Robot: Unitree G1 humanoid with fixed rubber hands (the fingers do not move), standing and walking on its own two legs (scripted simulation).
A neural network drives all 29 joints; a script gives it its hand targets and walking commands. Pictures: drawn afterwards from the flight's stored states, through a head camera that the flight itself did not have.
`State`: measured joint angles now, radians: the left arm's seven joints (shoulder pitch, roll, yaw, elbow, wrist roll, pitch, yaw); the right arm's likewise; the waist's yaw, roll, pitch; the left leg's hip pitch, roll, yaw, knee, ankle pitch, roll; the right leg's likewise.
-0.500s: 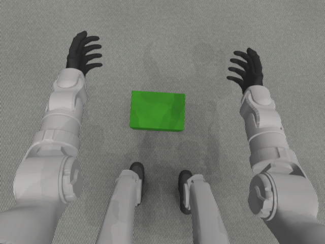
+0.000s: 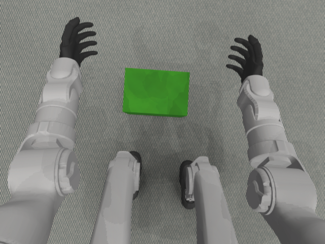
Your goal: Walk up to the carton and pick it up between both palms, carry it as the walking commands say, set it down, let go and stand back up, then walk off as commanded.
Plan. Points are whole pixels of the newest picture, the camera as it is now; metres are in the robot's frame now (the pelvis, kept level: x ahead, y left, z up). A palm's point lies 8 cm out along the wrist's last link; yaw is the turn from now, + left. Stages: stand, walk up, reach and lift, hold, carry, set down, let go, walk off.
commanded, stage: reach and lift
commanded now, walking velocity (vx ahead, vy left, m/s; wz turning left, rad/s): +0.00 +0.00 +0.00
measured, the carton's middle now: (156, 95) +0.48 +0.04 -0.47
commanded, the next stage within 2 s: none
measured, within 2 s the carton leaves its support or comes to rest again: neither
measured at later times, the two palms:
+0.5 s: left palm (94, 74) +0.49 +0.22 -0.27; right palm (224, 86) +0.49 -0.16 -0.27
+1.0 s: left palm (108, 86) +0.48 +0.21 -0.39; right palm (213, 94) +0.48 -0.16 -0.39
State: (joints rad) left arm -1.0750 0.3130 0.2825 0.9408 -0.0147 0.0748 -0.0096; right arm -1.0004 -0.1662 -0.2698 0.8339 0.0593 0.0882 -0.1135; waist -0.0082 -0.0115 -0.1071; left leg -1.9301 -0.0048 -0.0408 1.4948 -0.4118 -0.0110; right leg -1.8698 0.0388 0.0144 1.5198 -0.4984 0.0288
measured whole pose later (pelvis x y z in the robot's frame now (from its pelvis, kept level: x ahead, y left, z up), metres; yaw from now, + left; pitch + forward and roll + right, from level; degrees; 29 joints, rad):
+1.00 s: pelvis -0.03 +0.00 -0.19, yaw -1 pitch +37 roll -2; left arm -1.41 0.42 0.09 1.25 -0.23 -0.02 0.06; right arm -1.37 -0.31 -0.05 1.13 0.24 0.01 -0.14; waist 0.01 -0.01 0.36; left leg -2.32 0.01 -0.03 2.17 -0.51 0.00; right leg -2.26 0.07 0.02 2.21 -0.61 0.05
